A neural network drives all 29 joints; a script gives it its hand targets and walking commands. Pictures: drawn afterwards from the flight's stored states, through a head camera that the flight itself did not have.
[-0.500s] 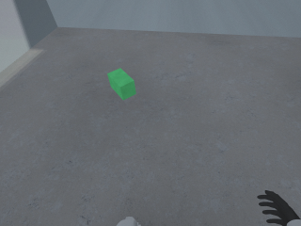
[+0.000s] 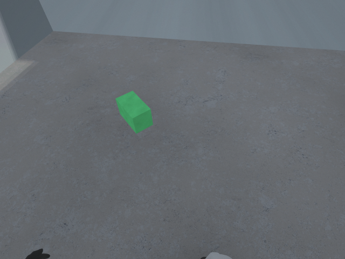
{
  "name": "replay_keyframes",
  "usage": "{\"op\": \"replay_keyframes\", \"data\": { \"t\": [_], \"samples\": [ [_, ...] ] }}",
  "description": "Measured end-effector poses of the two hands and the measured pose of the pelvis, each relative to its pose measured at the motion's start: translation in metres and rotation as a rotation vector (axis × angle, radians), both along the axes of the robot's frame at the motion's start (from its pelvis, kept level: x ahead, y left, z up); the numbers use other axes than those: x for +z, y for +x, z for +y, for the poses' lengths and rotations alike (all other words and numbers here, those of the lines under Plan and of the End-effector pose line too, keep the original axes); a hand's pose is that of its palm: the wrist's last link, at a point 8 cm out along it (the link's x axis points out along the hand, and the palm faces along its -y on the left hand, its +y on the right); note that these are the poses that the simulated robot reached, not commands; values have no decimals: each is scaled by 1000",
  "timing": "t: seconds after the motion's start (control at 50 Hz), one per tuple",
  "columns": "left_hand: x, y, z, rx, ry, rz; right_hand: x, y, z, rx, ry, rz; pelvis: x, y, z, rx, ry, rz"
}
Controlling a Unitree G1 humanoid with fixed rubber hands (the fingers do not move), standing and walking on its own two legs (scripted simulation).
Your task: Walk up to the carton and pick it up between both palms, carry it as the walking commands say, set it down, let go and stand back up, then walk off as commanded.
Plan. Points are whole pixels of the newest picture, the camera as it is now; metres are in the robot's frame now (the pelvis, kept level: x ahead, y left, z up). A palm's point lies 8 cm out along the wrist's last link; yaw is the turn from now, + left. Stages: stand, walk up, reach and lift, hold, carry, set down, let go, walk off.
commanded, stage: walk up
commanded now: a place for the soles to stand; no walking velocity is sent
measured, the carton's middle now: (134, 111) +1.26 +0.25 -0.67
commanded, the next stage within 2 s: none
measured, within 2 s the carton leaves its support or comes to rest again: neither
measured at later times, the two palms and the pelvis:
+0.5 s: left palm (5, 228) +0.26 +0.43 -0.08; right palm (259, 158) +0.37 -0.25 -0.03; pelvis +0.22 +0.08 +0.01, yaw +4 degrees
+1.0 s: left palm (11, 151) +0.47 +0.48 -0.04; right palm (228, 127) +0.52 -0.21 -0.07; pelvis +0.41 +0.12 +0.01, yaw +4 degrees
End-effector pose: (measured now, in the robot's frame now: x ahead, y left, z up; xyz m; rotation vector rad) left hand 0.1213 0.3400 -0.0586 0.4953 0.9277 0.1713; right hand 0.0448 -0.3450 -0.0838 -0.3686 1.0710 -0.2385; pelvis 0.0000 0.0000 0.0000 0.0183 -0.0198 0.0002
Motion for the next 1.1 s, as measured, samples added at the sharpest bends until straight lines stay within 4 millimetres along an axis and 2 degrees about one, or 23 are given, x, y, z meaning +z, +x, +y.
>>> {"op": "replay_keyframes", "data": {
  "t": [0.04, 0.08, 0.2, 0.3, 0.38, 0.44, 0.6, 0.7, 0.78, 0.84, 0.96, 1.04, 1.1],
  "samples": [
    [7, 16, 3, 23, 19, -39, -8, 27, 4, 29, 12, 10, -2, 16, -1, 14, -13, -7],
    [15, 22, 8, 53, 31, -46, -10, 61, 11, 64, 29, 1, 2, 33, 0, 31, -25, -13],
    [31, 23, 33, 133, 57, 1, 9, 165, 34, 169, 55, -54, 16, 84, 11, 68, -35, -3],
    [20, 29, 63, 195, 41, 72, 32, 252, 60, 225, 40, -126, 17, 131, 32, 75, -36, 1],
    [-4, 52, 91, 220, 22, 121, 43, 313, 82, 253, -20, -193, 5, 173, 60, 77, -29, 5],
    [-18, 89, 95, 205, -10, 129, 47, 330, 92, 217, -48, -211, 4, 198, 74, 78, -24, 8],
    [-19, 203, 85, 100, -95, 109, 45, 316, 100, 88, -61, -80, 19, 264, 93, 52, -9, 14],
    [-12, 280, 81, 40, -86, 77, 26, 314, 99, 26, -36, 3, 15, 304, 96, 38, -4, 6],
    [-5, 338, 83, 19, -36, -6, 0, 335, 96, 19, -16, 47, 2, 340, 91, 42, -9, -4],
    [6, 352, 93, 52, -5, -45, -9, 370, 107, 53, 6, 44, 1, 359, 93, 48, -18, -18],
    [23, 348, 125, 119, 35, -7, 3, 454, 131, 143, 34, -14, 12, 400, 109, 68, -26, -12],
    [16, 348, 151, 161, 25, 39, 18, 506, 146, 182, 8, -52, 12, 428, 127, 62, -22, -5],
    [0, 358, 173, 173, 14, 76, 26, 539, 156, 194, -42, -102, 3, 453, 147, 56, -19, -3]
  ]
}}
